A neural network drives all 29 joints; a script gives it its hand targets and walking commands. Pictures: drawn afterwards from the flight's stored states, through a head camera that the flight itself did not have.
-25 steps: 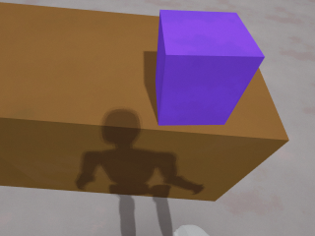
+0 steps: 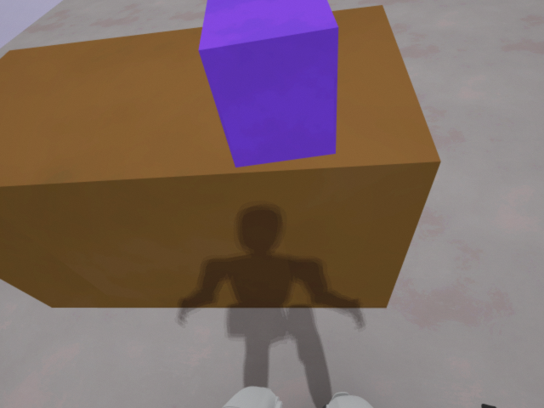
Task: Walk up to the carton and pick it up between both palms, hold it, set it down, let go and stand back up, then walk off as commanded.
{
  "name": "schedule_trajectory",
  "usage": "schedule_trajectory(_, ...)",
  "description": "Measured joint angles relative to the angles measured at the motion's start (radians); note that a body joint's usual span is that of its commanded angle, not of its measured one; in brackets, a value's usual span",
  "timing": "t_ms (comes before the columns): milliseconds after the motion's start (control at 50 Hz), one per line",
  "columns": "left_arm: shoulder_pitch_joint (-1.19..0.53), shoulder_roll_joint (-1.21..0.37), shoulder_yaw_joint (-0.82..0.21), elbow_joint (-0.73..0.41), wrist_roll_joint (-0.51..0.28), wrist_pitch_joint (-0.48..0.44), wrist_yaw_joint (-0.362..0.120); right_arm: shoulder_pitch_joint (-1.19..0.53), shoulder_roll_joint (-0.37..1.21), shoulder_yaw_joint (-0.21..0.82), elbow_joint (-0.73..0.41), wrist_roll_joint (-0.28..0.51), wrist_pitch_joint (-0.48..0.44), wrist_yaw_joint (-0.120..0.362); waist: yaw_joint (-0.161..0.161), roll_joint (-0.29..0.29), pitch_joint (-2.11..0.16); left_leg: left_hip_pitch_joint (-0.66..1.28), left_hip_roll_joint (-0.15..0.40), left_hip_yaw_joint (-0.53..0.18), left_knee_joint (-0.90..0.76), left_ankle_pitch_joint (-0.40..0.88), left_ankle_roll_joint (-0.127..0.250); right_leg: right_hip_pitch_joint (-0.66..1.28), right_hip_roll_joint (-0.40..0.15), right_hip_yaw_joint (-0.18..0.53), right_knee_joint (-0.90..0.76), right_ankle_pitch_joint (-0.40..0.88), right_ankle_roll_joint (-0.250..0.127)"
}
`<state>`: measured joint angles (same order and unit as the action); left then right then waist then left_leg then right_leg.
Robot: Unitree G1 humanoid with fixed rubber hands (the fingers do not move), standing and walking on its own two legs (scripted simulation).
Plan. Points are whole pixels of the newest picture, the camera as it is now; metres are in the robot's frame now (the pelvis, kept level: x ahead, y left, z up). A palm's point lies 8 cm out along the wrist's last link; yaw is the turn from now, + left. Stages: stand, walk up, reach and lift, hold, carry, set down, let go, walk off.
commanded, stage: walk off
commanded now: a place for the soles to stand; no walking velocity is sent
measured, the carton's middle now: (274, 79) +0.68 +0.02 +0.12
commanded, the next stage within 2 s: none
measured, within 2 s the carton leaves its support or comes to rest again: neither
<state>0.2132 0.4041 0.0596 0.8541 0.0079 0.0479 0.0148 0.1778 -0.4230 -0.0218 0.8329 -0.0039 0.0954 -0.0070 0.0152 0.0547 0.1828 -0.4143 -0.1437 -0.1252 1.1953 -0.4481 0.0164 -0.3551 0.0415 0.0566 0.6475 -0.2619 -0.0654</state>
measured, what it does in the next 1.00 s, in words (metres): walks backwards: left foot, then right foot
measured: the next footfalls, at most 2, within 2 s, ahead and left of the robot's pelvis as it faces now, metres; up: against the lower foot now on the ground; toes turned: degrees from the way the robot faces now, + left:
left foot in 0.44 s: -0.12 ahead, +0.13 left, +0.02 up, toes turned -3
right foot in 0.76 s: -0.40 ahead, -0.09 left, +0.00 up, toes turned +2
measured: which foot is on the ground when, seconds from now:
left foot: up 0.00-0.42, down 0.44-0.74, up 0.76-1.00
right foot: down 0.00-0.42, up 0.44-0.74, down 0.76-1.00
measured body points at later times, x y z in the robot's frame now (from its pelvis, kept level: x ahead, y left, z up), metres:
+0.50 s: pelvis -0.20 +0.02 -0.03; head -0.19 +0.01 +0.42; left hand -0.06 +0.35 -0.11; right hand -0.25 -0.32 -0.14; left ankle -0.16 +0.13 -0.73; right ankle -0.03 -0.06 -0.66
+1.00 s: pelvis -0.32 +0.00 +0.00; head -0.33 -0.06 +0.44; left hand -0.31 +0.35 -0.06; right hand -0.26 -0.30 -0.15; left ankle -0.23 +0.14 -0.68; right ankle -0.44 -0.09 -0.73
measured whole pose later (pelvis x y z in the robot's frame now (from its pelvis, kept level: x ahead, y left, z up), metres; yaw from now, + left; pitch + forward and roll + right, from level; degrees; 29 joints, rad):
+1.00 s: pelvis -0.32 +0.00 +0.00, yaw +0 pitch -4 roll +2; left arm 0.41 0.40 0.10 0.92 0.02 -0.03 0.00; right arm 0.34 -0.44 -0.03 0.76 -0.03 0.07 0.06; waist -0.03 0.12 0.03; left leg -0.53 -0.05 -0.07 0.95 -0.30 0.04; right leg 0.04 0.02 0.02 0.50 -0.48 -0.05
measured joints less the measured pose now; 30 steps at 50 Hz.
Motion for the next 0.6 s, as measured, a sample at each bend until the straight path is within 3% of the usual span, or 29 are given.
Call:
schedule_trajectory(120, 0.0, -0.004, 0.017, -0.023, 0.0, -0.018, 0.012, 0.097, -0.038, 0.0, 0.0, 0.007, 0.001, -0.002, -0.001, 0.01, -0.006, 0.012, -0.011, -0.008, -0.014, 0.0, -0.021, -0.072, -0.02, -0.001, -0.117, 0.212, 0.0)
schedule_trajectory(220, 0.0, -0.033, 0.013, -0.034, 0.0, -0.016, 0.009, 0.165, -0.06, 0.0, 0.0, 0.006, 0.001, 0.004, -0.009, 0.043, -0.009, 0.019, -0.011, -0.008, -0.028, 0.0, -0.021, -0.076, -0.02, -0.012, -0.124, 0.214, 0.0)
schedule_trajectory(320, -0.027, -0.033, 0.039, -0.051, 0.001, 0.004, 0.012, 0.222, -0.059, 0.0, -0.001, -0.004, 0.001, 0.03, -0.025, 0.022, -0.037, 0.02, -0.01, -0.008, -0.076, -0.016, -0.02, -0.117, -0.023, -0.022, -0.138, 0.189, 0.011)
schedule_trajectory(380, -0.056, -0.022, 0.053, -0.062, 0.006, 0.015, 0.017, 0.26, -0.057, 0.0, -0.001, -0.008, 0.001, 0.04, -0.047, -0.009, -0.055, 0.058, 0.023, 0.025, -0.227, -0.043, -0.004, -0.158, -0.023, -0.035, -0.157, 0.154, 0.028)
schedule_trajectory(420, -0.079, -0.011, 0.053, -0.074, 0.008, 0.018, 0.019, 0.292, -0.059, 0.0, -0.001, -0.012, -0.001, 0.041, -0.07, -0.023, -0.061, 0.1, 0.05, 0.037, -0.375, -0.047, 0.026, -0.206, -0.021, -0.054, -0.127, 0.076, 0.046)
schedule_trajectory(460, -0.099, 0.001, 0.058, -0.079, 0.008, 0.02, 0.023, 0.305, -0.057, -0.001, 0.001, -0.03, 0.008, 0.039, -0.095, -0.041, -0.021, 0.086, 0.063, 0.042, -0.367, 0.009, 0.044, -0.295, 0.009, -0.04, 0.151, -0.111, 0.048)
schedule_trajectory(540, -0.055, -0.013, 0.035, -0.039, 0.008, 0.043, 0.029, 0.281, -0.031, -0.001, 0.001, -0.056, 0.039, 0.02, -0.095, -0.021, -0.048, 0.083, 0.132, 0.049, -0.374, 0.058, 0.037, -0.322, 0.168, -0.008, 0.775, -0.159, 0.063)
schedule_trajectory(600, -0.017, -0.013, 0.025, -0.032, 0.008, 0.038, 0.013, 0.179, -0.008, 0.0, -0.001, -0.056, 0.028, 0.014, -0.093, -0.002, -0.075, 0.067, 0.158, 0.052, -0.458, 0.069, 0.037, -0.159, 0.177, -0.005, 0.939, -0.162, 0.068)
